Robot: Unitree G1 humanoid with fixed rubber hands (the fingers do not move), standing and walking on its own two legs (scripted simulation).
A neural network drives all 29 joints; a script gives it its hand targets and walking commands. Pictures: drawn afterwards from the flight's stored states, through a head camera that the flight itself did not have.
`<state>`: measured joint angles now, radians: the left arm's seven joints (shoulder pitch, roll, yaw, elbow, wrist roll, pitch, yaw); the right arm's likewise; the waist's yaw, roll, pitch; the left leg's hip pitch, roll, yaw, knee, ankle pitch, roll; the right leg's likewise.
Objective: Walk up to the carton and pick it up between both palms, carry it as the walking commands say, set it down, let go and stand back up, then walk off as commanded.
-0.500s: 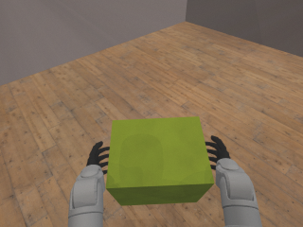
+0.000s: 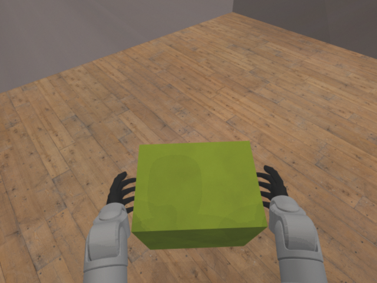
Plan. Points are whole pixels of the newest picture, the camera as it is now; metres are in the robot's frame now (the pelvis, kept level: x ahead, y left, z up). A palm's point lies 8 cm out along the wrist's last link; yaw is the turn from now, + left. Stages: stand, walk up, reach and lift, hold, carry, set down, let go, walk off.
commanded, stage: carry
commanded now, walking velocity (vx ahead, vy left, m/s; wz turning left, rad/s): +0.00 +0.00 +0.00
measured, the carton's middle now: (195, 199) +0.33 +0.00 -0.05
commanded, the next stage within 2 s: hold in 0.42 s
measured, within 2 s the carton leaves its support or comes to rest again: neither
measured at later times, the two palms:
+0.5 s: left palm (119, 205) +0.27 +0.16 +0.04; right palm (278, 199) +0.27 -0.17 +0.04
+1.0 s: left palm (110, 194) +0.32 +0.21 -0.01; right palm (253, 188) +0.32 -0.13 +0.01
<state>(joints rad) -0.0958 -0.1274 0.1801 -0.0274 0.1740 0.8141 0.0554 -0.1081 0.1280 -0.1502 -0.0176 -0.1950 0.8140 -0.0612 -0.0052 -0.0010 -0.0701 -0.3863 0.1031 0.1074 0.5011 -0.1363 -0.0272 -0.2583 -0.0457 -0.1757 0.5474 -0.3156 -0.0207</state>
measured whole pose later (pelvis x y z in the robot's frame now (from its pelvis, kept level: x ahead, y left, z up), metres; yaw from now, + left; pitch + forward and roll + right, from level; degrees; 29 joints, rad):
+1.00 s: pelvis +0.02 +0.04 +0.01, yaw -12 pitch -1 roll +0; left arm -0.33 -0.10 0.43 0.37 0.33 0.60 -0.08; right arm -0.43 0.16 -0.35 0.50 -0.37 0.56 0.05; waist 0.13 -0.04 0.08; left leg -0.23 -0.01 -0.02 0.42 -0.17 -0.01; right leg -0.18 0.00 0.08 0.43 -0.24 -0.01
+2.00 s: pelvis -0.02 +0.03 -0.09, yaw -12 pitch +36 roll -1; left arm -0.57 -0.06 0.52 0.48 0.30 0.39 -0.11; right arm -0.69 0.11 -0.43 0.61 -0.31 0.34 -0.02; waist 0.09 -0.07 -0.20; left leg -1.34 0.01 -0.07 1.01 -0.30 -0.04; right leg -1.28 0.06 0.06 1.05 -0.39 0.01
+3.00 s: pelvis -0.05 +0.04 -0.24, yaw -14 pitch +52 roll -1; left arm -0.88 0.08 0.51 0.61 0.17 0.34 -0.04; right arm -1.02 -0.02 -0.33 0.76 -0.18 0.30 -0.13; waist 0.11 -0.07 -0.26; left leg -2.04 0.00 -0.08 1.57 -0.43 -0.05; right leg -1.99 0.11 0.06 1.61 -0.53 0.04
